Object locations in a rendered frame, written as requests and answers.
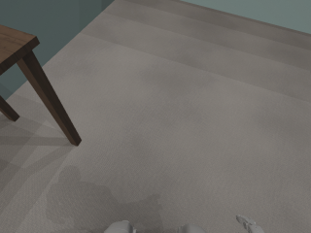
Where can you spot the right robot hand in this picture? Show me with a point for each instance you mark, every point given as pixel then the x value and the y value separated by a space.
pixel 249 224

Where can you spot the robot thigh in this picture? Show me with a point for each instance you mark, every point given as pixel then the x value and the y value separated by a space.
pixel 191 228
pixel 120 227

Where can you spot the table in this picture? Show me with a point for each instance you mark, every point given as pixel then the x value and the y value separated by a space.
pixel 16 48

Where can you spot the robot right thigh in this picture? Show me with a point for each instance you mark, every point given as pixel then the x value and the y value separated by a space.
pixel 191 228

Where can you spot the robot left thigh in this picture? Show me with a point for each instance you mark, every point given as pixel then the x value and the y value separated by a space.
pixel 120 227

